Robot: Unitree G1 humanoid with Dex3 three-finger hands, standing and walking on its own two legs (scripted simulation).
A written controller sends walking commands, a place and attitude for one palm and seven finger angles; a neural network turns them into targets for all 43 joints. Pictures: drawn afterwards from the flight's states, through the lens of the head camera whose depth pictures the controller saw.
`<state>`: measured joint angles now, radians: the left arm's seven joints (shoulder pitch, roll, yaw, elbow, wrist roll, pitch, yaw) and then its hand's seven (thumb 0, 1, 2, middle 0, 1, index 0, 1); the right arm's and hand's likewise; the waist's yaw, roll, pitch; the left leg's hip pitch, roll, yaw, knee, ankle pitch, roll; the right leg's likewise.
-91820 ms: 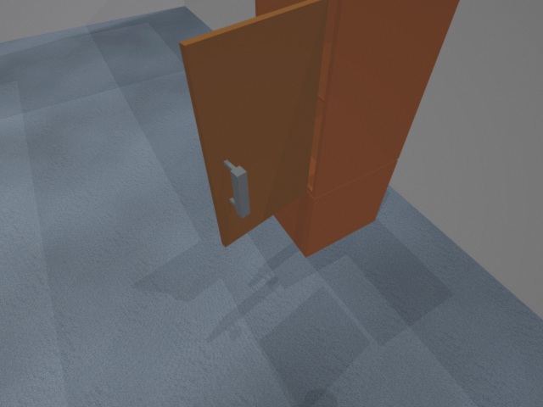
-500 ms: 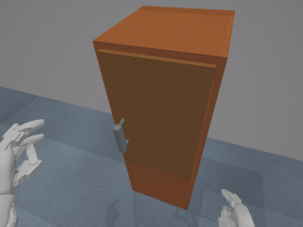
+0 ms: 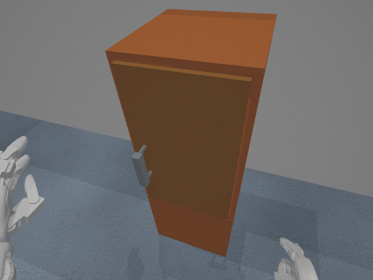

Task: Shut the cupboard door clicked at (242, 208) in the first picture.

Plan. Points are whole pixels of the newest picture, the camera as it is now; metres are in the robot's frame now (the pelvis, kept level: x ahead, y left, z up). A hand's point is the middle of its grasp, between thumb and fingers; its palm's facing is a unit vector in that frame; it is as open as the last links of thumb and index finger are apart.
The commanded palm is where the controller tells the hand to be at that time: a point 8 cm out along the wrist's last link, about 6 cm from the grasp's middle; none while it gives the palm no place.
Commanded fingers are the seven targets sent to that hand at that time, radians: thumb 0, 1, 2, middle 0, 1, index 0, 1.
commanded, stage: step back with the hand held close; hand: left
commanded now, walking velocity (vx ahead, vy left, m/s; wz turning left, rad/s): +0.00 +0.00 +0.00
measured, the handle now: (144, 165) +0.49 +0.21 -0.10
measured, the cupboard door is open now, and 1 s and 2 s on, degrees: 0 0 0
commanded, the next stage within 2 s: stop stepping back and stand still in 1.38 s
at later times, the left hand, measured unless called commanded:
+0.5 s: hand (23, 207) +0.18 +0.29 +0.16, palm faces +0.37 -0.78 -0.51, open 7.4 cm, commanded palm +0.12 +0.32 +0.17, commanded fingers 0.00 0.90 0.90 -0.20 -0.30 -0.20 -0.30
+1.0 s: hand out of the picture +0.10 +0.30 +0.16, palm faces +0.47 -0.78 -0.42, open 7.4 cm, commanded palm +0.04 +0.34 +0.17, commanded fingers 0.00 0.90 0.90 -0.20 -0.30 -0.20 -0.30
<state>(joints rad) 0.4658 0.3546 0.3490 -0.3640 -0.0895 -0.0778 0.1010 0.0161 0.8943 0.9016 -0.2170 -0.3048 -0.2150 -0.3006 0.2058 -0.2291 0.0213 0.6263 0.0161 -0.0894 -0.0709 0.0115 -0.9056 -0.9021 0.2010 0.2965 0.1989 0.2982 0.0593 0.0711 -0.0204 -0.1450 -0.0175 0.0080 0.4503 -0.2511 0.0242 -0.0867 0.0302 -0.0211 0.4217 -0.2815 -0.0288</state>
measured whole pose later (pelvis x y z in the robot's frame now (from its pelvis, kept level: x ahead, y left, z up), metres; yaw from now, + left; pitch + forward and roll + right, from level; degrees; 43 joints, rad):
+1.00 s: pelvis -0.09 +0.03 -0.02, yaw +1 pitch +1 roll -3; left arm 0.52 0.41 0.42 -0.51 -0.03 -0.24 0.17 0.01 0.89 0.90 -0.22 -0.30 -0.21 -0.30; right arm 0.24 -0.23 0.00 0.60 -0.01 -0.04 -0.06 0.01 -0.90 -0.90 0.20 0.30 0.20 0.30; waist 0.00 0.01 -0.02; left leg -0.47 -0.02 0.01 0.64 -0.25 0.05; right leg -0.37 0.03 -0.02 0.54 -0.19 0.01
